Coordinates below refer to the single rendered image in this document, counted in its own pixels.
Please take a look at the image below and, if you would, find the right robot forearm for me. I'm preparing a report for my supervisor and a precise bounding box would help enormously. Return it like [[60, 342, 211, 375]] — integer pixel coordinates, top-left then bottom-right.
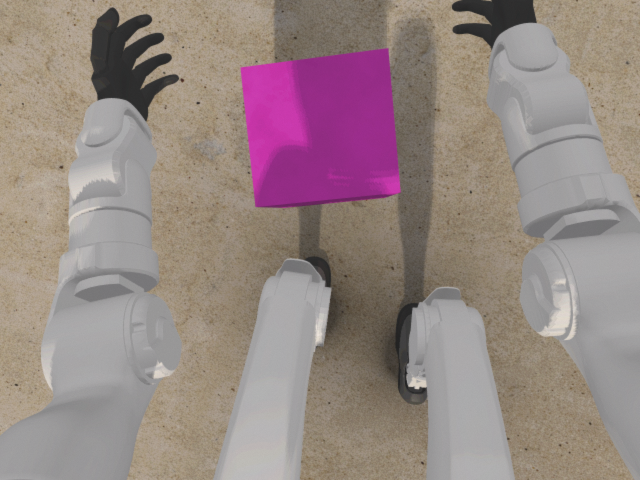
[[486, 23, 640, 241]]

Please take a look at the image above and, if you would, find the robot right upper arm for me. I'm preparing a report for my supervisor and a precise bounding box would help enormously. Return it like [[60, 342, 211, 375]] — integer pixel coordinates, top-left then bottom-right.
[[520, 232, 640, 480]]

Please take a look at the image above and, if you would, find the robot left upper arm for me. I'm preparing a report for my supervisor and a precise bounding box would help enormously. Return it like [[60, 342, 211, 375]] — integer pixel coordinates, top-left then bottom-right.
[[0, 291, 182, 480]]

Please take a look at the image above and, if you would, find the robot right foot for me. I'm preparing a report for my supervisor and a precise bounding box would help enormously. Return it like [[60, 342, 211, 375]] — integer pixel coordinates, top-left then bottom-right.
[[395, 303, 427, 405]]

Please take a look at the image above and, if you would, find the left robot forearm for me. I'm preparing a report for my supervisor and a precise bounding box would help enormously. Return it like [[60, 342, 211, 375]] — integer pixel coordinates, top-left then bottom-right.
[[41, 98, 159, 390]]

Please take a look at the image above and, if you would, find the robot right thigh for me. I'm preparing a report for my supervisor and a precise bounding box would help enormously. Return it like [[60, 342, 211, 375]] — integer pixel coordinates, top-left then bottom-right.
[[410, 299, 515, 480]]

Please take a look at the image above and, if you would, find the carton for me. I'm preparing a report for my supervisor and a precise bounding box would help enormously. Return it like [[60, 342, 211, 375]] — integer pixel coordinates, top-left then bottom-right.
[[240, 48, 401, 208]]

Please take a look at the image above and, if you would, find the left robot hand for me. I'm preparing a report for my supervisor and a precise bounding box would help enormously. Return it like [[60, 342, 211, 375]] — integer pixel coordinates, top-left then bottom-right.
[[90, 7, 179, 121]]

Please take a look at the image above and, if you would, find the right robot hand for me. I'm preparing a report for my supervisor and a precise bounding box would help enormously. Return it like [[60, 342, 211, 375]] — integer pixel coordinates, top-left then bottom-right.
[[452, 0, 537, 50]]

